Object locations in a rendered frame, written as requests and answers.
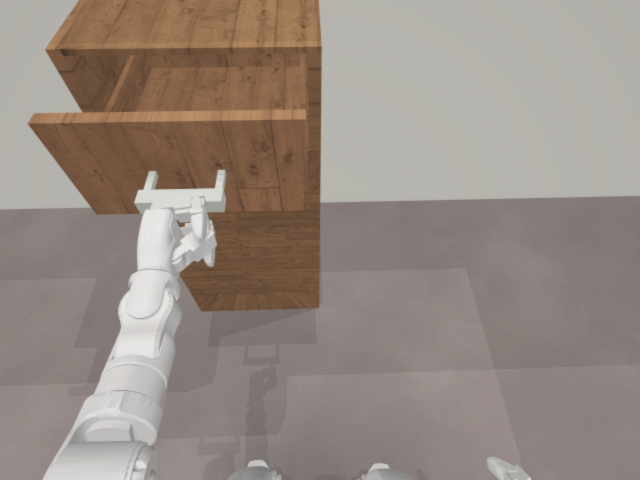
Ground robot shin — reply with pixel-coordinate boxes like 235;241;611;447
248;460;269;468
369;463;389;472

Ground left robot forearm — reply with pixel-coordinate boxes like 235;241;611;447
42;269;182;480

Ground drawer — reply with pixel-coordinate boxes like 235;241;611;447
28;54;308;215

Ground robot left shin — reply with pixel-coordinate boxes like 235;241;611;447
248;460;269;468

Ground robot right shin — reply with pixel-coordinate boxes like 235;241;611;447
369;463;389;472

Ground left robot upper arm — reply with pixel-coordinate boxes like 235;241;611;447
47;441;158;480

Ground left robot hand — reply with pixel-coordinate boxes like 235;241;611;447
137;192;217;280

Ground handle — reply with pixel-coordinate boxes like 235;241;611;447
134;170;226;214

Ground right robot hand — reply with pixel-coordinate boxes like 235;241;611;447
487;456;531;480

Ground cabinet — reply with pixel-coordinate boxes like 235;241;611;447
45;0;322;312

